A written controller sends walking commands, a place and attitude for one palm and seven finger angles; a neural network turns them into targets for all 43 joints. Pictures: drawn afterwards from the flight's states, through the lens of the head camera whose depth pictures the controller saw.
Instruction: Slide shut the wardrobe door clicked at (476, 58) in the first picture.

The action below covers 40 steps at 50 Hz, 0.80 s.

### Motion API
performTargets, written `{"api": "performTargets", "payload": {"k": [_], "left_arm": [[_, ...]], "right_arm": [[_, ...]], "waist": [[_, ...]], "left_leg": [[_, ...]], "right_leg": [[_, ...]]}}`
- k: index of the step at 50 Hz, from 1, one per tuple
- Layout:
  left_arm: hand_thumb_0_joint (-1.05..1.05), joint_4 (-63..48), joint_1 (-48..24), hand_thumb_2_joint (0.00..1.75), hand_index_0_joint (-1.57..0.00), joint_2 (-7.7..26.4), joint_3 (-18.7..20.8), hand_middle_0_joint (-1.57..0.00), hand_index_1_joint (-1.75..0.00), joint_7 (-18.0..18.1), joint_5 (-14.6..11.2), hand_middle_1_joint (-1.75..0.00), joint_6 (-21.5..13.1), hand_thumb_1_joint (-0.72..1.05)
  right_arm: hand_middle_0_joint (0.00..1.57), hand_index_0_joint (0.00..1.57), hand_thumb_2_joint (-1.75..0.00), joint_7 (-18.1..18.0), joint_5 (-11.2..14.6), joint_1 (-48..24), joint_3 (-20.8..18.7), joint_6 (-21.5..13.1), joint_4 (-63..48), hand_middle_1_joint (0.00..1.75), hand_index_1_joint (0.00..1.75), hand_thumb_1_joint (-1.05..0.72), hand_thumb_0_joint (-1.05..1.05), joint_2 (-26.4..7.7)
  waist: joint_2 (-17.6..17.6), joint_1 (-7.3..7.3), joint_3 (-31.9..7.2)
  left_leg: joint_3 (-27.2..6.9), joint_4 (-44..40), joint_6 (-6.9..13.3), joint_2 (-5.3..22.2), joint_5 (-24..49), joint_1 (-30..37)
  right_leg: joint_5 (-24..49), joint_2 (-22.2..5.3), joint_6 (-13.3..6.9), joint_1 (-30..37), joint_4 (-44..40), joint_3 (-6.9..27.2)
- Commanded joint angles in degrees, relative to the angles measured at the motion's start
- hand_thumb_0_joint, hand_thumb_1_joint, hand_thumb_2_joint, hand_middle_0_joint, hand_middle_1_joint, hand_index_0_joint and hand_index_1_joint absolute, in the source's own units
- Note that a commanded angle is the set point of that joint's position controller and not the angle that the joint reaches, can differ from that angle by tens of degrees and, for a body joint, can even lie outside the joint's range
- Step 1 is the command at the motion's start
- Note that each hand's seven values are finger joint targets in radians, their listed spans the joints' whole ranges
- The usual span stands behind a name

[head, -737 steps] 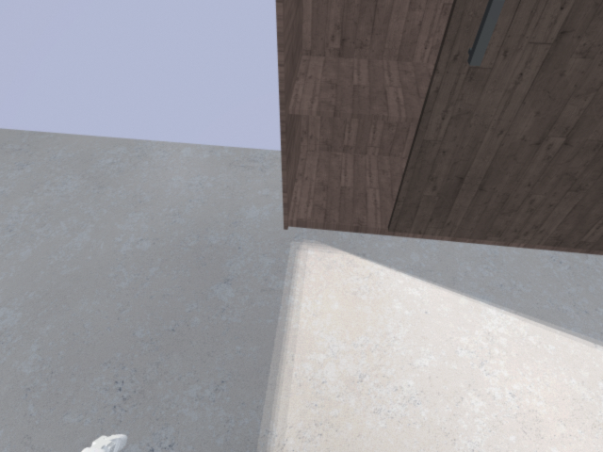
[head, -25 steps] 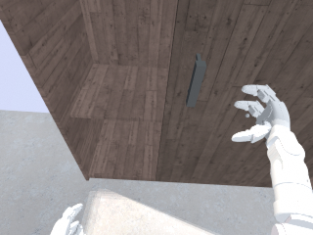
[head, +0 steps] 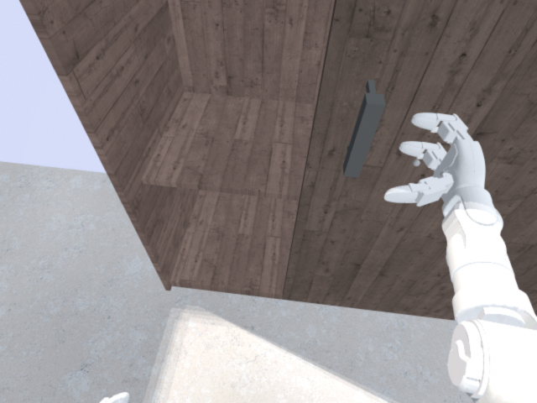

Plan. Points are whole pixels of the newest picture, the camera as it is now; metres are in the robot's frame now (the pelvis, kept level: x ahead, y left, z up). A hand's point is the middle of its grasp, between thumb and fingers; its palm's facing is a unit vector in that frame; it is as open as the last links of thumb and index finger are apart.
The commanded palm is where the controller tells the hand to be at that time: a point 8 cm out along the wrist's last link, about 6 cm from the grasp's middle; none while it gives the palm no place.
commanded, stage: move the hooked fingers beside the handle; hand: right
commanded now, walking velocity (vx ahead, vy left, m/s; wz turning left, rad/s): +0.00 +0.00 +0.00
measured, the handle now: (360, 130) +0.53 -0.07 +0.13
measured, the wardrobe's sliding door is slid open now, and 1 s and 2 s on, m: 0.44 0.44 0.44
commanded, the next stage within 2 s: feel for the door with the fingertips in 0.92 s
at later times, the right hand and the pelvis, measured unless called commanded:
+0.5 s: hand (409, 158) +0.47 -0.14 +0.14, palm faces -0.01 +1.00 +0.00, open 14.0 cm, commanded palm +0.44 -0.19 +0.14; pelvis +0.00 +0.00 +0.00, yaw +1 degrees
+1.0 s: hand (411, 156) +0.47 -0.14 +0.14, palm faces -0.01 +1.00 +0.00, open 14.0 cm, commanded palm +0.45 -0.20 +0.13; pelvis -0.01 -0.01 -0.01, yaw +1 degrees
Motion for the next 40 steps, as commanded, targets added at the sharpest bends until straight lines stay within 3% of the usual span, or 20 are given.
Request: {"api": "performTargets", "payload": {"k": [1,3,5,7,8,10,14,17,18,19,20,22,24,25,29,31,33,35,38,40], "left_arm": [[0.0,-5.5,2.3,0.9,-0.2,7.6,2.8,-0.2,-0.3,0.4,0.1,-0.3,-2.0,0.9],[0.0,-5.0,3.2,0.9,-0.2,7.7,2.9,-0.2,-0.3,0.1,0.3,-0.3,-1.8,0.9],[0.0,-5.0,3.5,0.9,-0.2,7.7,2.9,-0.2,-0.3,-0.1,0.3,-0.3,-1.7,0.9],[0.0,-4.8,4.1,0.9,-0.2,7.7,2.9,-0.2,-0.3,-0.2,0.4,-0.3,-1.5,0.9],[0.0,-4.6,4.8,0.9,-0.2,7.9,3.1,-0.2,-0.3,-0.3,0.5,-0.3,-1.3,0.9],[0.0,-5.4,4.5,0.9,-0.2,7.8,3.0,-0.2,-0.3,-0.5,0.5,-0.3,-1.1,0.9],[0.0,-6.4,4.8,0.9,-0.2,7.9,3.1,-0.2,-0.3,-0.6,0.7,-0.3,-0.6,0.9],[0.0,-6.9,4.3,0.9,-0.2,7.3,3.0,-0.2,-0.3,-0.6,0.4,-0.3,-0.5,0.9],[0.0,-6.4,4.6,0.9,-0.2,7.6,3.1,-0.2,-0.3,-0.5,0.5,-0.3,-0.3,0.9],[0.0,-6.6,4.6,0.9,-0.2,7.6,3.1,-0.2,-0.3,-0.6,0.4,-0.3,-0.4,0.9],[0.0,-6.4,4.6,0.9,-0.2,7.8,3.2,-0.2,-0.3,-0.4,0.3,-0.3,-0.3,0.9],[0.0,-6.3,4.4,0.9,-0.2,7.3,2.9,-0.2,-0.3,-0.4,0.3,-0.3,-0.7,0.9],[0.0,-5.9,4.7,0.9,-0.2,7.7,3.1,-0.2,-0.3,-0.3,0.4,-0.3,-0.6,0.9],[0.0,-6.0,4.5,0.9,-0.2,7.6,3.0,-0.2,-0.3,-0.3,0.3,-0.3,-0.7,0.9],[0.0,-6.0,4.2,0.9,-0.2,7.5,2.9,-0.2,-0.3,-0.6,0.2,-0.3,-0.9,0.9],[0.0,-5.9,4.3,0.9,-0.2,7.6,2.8,-0.2,-0.3,-0.5,0.2,-0.3,-0.8,0.9],[0.0,-6.3,4.4,0.9,-0.2,7.8,2.9,-0.2,-0.3,-0.6,0.3,-0.3,-0.8,0.9],[0.0,-6.2,4.6,0.9,-0.2,7.8,2.8,-0.2,-0.3,-0.6,0.3,-0.3,-0.8,0.9],[0.0,-6.5,4.6,0.9,-0.2,7.8,2.8,-0.2,-0.3,-0.7,0.6,-0.3,-0.7,0.9],[0.0,-6.5,4.5,0.9,-0.2,7.6,2.7,-0.2,-0.3,-0.6,0.4,-0.3,-0.6,0.9]], "right_arm": [[0.3,0.3,-0.3,-1.0,-0.1,-30.8,-2.5,-5.6,-10.5,1.2,1.2,0.5,0.0,-13.0],[0.3,0.3,-0.3,-1.3,-0.4,-31.7,-2.5,-6.1,-8.7,1.2,1.2,0.5,0.0,-12.7],[0.3,0.3,-0.3,-1.5,-0.7,-32.4,-2.6,-6.4,-7.7,1.2,1.2,0.5,0.0,-12.6],[0.3,0.3,-0.3,-1.7,-0.9,-33.3,-2.0,-6.4,-5.6,1.2,1.2,0.5,0.0,-11.9],[0.3,0.3,-0.3,-1.8,-1.1,-31.6,-3.3,-6.5,-4.5,1.2,1.2,0.5,0.0,-13.2],[0.3,0.3,-0.3,-1.7,-1.2,-31.7,-2.5,-6.6,-5.1,1.2,1.2,0.5,0.0,-12.1],[0.3,0.3,-0.3,-2.0,-1.3,-29.0,-5.4,-7.1,-6.6,1.2,1.2,0.5,0.0,-15.1],[0.3,0.3,-0.3,-1.9,-1.4,-31.0,-3.1,-7.4,-8.8,1.2,1.2,0.5,0.0,-12.6],[0.3,0.3,-0.3,-2.0,-1.5,-31.5,-3.0,-7.4,-8.7,1.2,1.2,0.5,0.0,-13.1],[0.3,0.3,-0.3,-1.9,-1.2,-32.3,-2.9,-7.5,-9.2,1.2,1.2,0.5,0.0,-12.5],[0.3,0.3,-0.3,-2.0,-1.1,-31.8,-4.5,-7.3,-8.6,1.2,1.2,0.5,0.0,-14.7],[0.3,0.3,-0.3,-1.7,-1.1,-34.3,-1.4,-7.4,-9.3,1.2,1.2,0.5,0.0,-11.2],[0.3,0.3,-0.3,-1.9,-1.1,-33.3,-3.4,-7.3,-8.3,1.2,1.2,0.5,0.0,-13.5],[0.3,0.3,-0.3,-1.8,-1.1,-34.2,-3.1,-7.4,-9.5,1.2,1.2,0.5,0.0,-13.4],[0.3,0.3,-0.3,-1.3,-1.0,-31.8,-0.8,-6.7,-6.5,1.2,1.2,0.5,0.0,-10.0],[0.3,0.3,-0.3,-1.5,-0.9,-33.6,-0.5,-6.4,-5.4,1.2,1.2,0.5,0.0,-10.1],[0.3,0.3,-0.3,-1.8,-0.7,-32.1,-1.5,-6.5,-6.3,1.2,1.2,0.5,0.0,-10.8],[0.3,0.3,-0.3,-2.1,-0.9,-34.3,-2.0,-6.5,-6.2,1.2,1.2,0.5,0.0,-11.7],[0.3,0.3,-0.3,-2.3,-1.5,-35.3,-2.3,-7.5,-8.1,1.2,1.2,0.5,0.0,-12.7],[0.3,0.3,-0.3,-2.2,-1.5,-35.8,-1.9,-7.5,-7.0,1.2,1.2,0.5,0.0,-12.1]], "waist": [[1.5,0.38,-19.4],[2.9,0.56,-19.6],[0.3,0.6,-19.9],[0.9,1.13,-19.0],[3.7,0.61,-19.2],[1.1,0.51,-19.8],[2.8,-0.52,-21.7],[0.7,0.13,-20.5],[2.6,0.61,-19.7],[2.0,0.72,-20.1],[1.3,0.33,-20.4],[0.0,1.26,-19.8],[1.6,1.04,-20.3],[0.0,1.05,-20.9],[0.4,1.23,-18.9],[1.2,1.65,-17.3],[1.7,0.95,-19.0],[2.7,1.55,-18.9],[0.3,0.96,-20.8],[1.3,1.55,-20.2]], "left_leg": [[-1.6,-3.3,-1.0,-0.2,22.4,1.6],[-1.5,-3.2,-0.9,-0.2,22.1,1.5],[-1.6,-2.9,-0.8,-0.3,22.5,0.6],[-1.4,-2.8,-0.9,-0.5,21.0,-0.9],[-1.3,-2.7,-0.7,-0.5,21.2,0.2],[-1.4,-2.3,-0.8,-0.5,21.4,-0.4],[-1.6,-1.9,-0.8,-0.7,23.4,1.8],[-1.5,-2.2,-0.9,-0.8,21.7,0.0],[-1.3,-2.4,-0.8,-0.8,21.1,0.0],[-1.4,-2.3,-0.9,-1.0,21.2,-0.4],[-1.7,-2.5,-0.9,-0.9,20.2,-0.3],[-1.2,-2.5,-0.8,-1.0,19.0,-1.8],[-1.5,-2.5,-0.9,-1.0,19.5,-1.3],[-1.6,-2.4,-0.9,-0.9,20.1,-1.1],[-1.2,-2.4,-0.7,-1.0,18.5,-3.2],[-1.0,-2.6,-0.8,-0.9,16.5,-4.0],[-1.1,-2.4,-0.6,-0.9,17.3,-3.0],[-1.2,-2.1,-1.0,-0.9,17.7,-3.3],[-1.4,-1.5,-0.6,-0.9,18.5,-2.7],[-1.4,-1.6,-0.9,-1.0,18.0,-3.1]], "right_leg": [[14.6,1.3,-1.9,13.1,-0.7,2.2],[14.7,1.2,-2.0,12.6,-0.4,2.4],[15.0,1.3,-1.9,13.0,-0.1,2.1],[14.0,1.1,-1.8,12.4,-0.1,2.3],[14.4,1.0,-1.9,11.5,0.1,2.5],[14.4,1.1,-1.8,11.7,0.1,2.2],[16.0,1.0,-2.0,11.4,0.1,1.9],[14.6,1.0,-2.0,12.1,0.3,1.7],[14.3,0.7,-2.1,11.7,0.4,2.0],[14.2,0.8,-2.0,12.2,0.2,1.9],[13.3,0.8,-2.0,12.1,0.3,2.0],[12.9,0.7,-1.8,13.0,0.1,2.2],[13.2,0.7,-2.0,12.9,0.4,2.3],[13.7,0.8,-1.9,13.2,0.5,2.1],[12.6,0.7,-1.8,13.0,0.7,2.4],[10.7,0.7,-1.7,11.5,0.3,2.7],[11.8,0.8,-1.8,12.0,0.7,2.7],[11.7,0.7,-1.9,11.4,0.9,2.7],[13.1,0.9,-1.8,12.3,1.3,2.9],[12.2,0.8,-1.8,11.8,1.3,2.9]]}}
